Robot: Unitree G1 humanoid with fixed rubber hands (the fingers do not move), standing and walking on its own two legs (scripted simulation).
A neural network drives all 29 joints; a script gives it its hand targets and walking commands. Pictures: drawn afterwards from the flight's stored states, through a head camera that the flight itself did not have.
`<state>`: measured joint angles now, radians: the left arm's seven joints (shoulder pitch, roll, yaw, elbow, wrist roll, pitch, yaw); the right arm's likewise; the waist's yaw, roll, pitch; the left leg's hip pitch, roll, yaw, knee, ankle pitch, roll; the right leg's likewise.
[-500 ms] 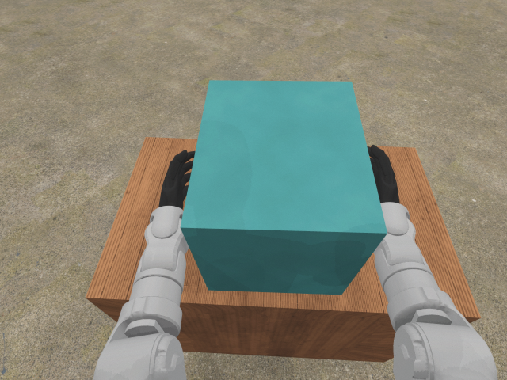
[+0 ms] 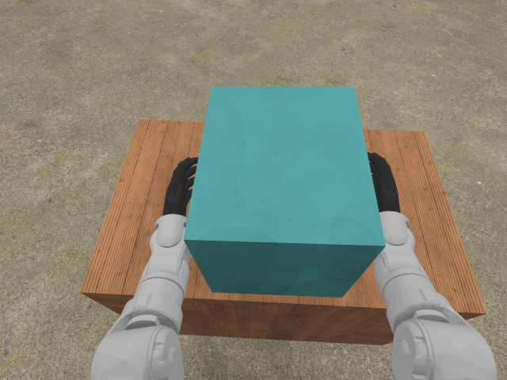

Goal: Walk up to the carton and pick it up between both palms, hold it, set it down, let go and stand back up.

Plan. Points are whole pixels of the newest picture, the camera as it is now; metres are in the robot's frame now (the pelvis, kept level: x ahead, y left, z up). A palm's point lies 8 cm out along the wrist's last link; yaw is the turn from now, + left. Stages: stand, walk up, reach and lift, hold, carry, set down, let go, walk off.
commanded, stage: set down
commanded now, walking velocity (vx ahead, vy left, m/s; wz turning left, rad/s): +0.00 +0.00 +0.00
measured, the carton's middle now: (279, 195) +0.42 -0.03 -0.02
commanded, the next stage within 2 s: none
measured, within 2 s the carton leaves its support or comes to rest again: neither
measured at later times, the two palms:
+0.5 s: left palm (183, 218) +0.38 +0.15 -0.03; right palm (375, 213) +0.38 -0.19 -0.01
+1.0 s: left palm (185, 219) +0.38 +0.14 -0.03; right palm (376, 218) +0.37 -0.20 -0.02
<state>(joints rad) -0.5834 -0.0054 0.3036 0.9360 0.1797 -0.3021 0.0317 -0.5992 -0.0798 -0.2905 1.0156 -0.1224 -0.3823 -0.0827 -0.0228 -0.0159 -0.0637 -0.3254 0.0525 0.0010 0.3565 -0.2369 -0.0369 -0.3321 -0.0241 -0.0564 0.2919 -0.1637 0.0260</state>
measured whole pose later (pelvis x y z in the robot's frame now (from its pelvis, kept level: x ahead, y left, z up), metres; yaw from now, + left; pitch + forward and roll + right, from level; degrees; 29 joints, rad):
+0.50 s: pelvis +0.00 +0.00 +0.00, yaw +0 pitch +21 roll -1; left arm -0.63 0.02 0.30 1.11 0.18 -0.50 0.07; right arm -0.64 -0.08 -0.35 1.13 -0.18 -0.54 -0.08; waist -0.02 -0.01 -0.12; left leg -0.52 0.05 0.00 0.36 -0.21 -0.04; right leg -0.53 -0.02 -0.06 0.29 -0.13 0.02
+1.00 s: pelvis -0.01 +0.00 -0.01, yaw +0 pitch +23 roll -1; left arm -0.68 0.04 0.33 1.21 0.18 -0.59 0.06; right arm -0.66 -0.08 -0.39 1.17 -0.21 -0.57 -0.08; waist -0.02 0.00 -0.13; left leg -0.57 0.05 0.00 0.36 -0.19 -0.04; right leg -0.58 -0.02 -0.06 0.30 -0.13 0.02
